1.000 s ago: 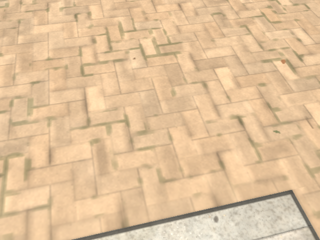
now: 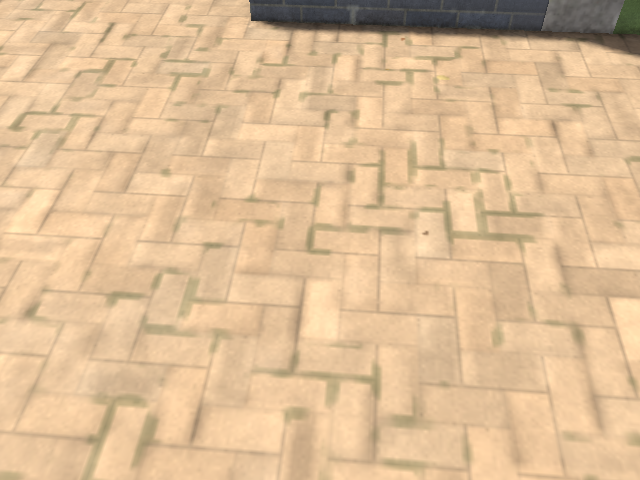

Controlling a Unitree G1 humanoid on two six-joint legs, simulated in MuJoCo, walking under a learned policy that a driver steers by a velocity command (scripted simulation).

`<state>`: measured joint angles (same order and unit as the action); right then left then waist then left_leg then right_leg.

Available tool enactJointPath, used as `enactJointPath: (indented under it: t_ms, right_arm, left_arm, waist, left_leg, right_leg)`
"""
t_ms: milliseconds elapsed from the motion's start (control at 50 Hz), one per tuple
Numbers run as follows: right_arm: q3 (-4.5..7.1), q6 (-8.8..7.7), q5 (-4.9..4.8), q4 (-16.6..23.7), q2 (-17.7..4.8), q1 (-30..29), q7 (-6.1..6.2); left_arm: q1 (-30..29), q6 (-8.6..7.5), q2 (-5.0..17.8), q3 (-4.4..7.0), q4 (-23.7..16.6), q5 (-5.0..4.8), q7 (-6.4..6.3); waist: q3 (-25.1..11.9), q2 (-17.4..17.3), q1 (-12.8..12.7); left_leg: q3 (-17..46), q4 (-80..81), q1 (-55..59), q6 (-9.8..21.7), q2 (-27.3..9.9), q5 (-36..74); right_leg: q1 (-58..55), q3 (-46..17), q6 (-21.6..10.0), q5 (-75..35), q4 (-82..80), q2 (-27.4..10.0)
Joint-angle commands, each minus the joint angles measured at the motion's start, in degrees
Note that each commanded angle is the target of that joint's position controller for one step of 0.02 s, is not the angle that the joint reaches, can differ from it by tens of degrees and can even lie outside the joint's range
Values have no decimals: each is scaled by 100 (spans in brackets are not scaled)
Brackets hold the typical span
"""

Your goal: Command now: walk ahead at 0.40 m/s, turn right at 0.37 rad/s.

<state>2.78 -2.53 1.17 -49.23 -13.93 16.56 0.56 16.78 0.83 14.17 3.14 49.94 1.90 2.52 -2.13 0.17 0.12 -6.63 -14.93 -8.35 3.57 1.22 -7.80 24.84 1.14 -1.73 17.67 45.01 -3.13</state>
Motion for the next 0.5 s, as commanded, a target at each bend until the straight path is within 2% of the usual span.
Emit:
enactJointPath:
  t_ms: [20,80,120,140,160,180,200,220,240,280,300,360,420,460,500]
  right_arm:
    - [252,-109,-10,291,-948,-150,12]
    - [304,-102,6,263,-1047,-176,-24]
    - [317,-68,-7,263,-1042,-322,-50]
    - [285,-46,39,271,-917,-364,-56]
    - [167,-26,133,365,-524,-460,-85]
    - [39,-71,114,846,-167,-919,-153]
    - [107,-84,255,774,-558,-1021,-177]
    - [145,-134,144,720,-687,-956,-250]
    - [148,-185,78,639,-737,-849,-286]
    - [136,-147,194,523,-729,-747,-286]
    - [113,-91,198,465,-649,-655,-293]
    - [53,23,134,502,-521,-966,-285]
    - [-41,20,90,664,-337,-1479,-270]
    - [-110,-13,55,688,-228,-1674,-258]
    - [-123,-49,28,620,-276,-1601,-218]
  left_arm:
    - [-324,-71,350,69,-448,1,54]
    - [-325,-103,389,82,-518,-22,87]
    - [43,-164,355,88,-410,-13,74]
    - [488,-207,446,128,-238,3,46]
    - [1223,-271,781,231,5,65,-19]
    - [1619,-302,1523,408,-59,-29,-84]
    - [1314,-283,1323,353,-114,-61,-131]
    - [909,-282,1115,294,-236,-87,-154]
    - [688,-302,995,270,-296,-100,-162]
    - [552,-391,835,224,-324,-186,-202]
    - [602,-445,769,195,-269,-199,-209]
    - [913,-540,690,169,-95,-199,-218]
    - [1039,-524,574,97,51,-162,-255]
    - [1082,-498,573,65,139,-137,-292]
    - [1081,-488,595,43,229,-118,-318]
  waist:
    - [396,-586,51]
    - [438,-571,37]
    - [458,-357,-199]
    - [453,-103,-357]
    - [324,920,-582]
    - [498,2135,-758]
    - [789,1063,-620]
    - [796,658,-375]
    - [697,432,-226]
    - [467,377,-113]
    - [344,416,-53]
    - [359,387,-148]
    - [567,383,-230]
    - [594,480,-310]
    - [542,586,-317]
  left_leg:
    - [1158,1062,-341,754,-1745,-2233]
    - [966,852,-420,698,-1817,-2401]
    - [598,303,-798,539,-1659,-2629]
    - [291,-379,-1162,409,-1422,-2754]
    - [-374,-2131,-1794,181,-903,-2377]
    - [-395,-3777,-3745,-105,80,-2513]
    - [537,-4398,-4111,-95,-221,-2185]
    - [733,-4427,-3916,-111,-429,-1501]
    - [754,-4284,-3670,-158,-512,-1077]
    - [691,-4079,-3329,-317,-543,-571]
    - [597,-4071,-3257,-376,-500,-396]
    - [388,-3911,-3410,-454,-551,-60]
    - [192,-3133,-3080,-436,-395,251]
    - [54,-2419,-2568,-344,-218,562]
    - [20,-1966,-2028,-184,-48,824]
  right_leg:
    - [32,163,-52,77,-457,-28]
    - [-384,371,-201,143,-959,54]
    - [-1179,537,-345,-26,-1625,233]
    - [-1744,450,-439,236,-1937,344]
    - [-2423,-766,-673,1265,-2677,-323]
    - [-3093,-3932,-1428,2923,-3853,-1693]
    - [-2816,-4038,-1590,2674,-3976,-1815]
    - [-2542,-3442,-1458,1941,-3777,-1513]
    - [-2495,-2897,-1282,1047,-3723,-1187]
    - [-2557,-2197,-1098,-400,-3659,-780]
    - [-2657,-1901,-1060,-1105,-3606,-707]
    - [-2825,-1291,-985,-2673,-3538,-626]
    - [-2599,-765,-807,-4613,-3244,-432]
    - [-2442,-548,-673,-5094,-3081,-326]
    - [-2432,-564,-585,-5344,-2908,-354]
